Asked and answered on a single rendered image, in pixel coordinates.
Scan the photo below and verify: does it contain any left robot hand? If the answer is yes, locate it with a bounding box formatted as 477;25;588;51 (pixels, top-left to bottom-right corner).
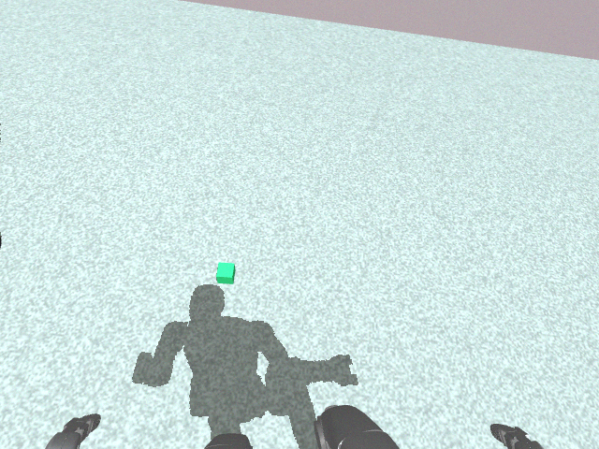
45;413;101;449

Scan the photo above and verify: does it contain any right robot hand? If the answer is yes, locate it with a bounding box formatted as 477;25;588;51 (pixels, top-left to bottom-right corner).
490;424;544;449

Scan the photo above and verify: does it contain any cube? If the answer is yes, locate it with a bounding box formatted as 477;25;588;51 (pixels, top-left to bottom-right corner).
216;263;235;284

